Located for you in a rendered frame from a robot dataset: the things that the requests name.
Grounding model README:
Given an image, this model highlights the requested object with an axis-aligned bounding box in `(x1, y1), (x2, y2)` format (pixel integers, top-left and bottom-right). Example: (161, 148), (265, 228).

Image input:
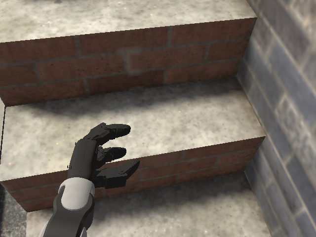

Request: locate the robot left forearm
(39, 177), (95, 237)

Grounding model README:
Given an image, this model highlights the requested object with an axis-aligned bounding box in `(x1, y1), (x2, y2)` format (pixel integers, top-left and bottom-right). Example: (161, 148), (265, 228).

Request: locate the left robot hand
(67, 122), (140, 190)

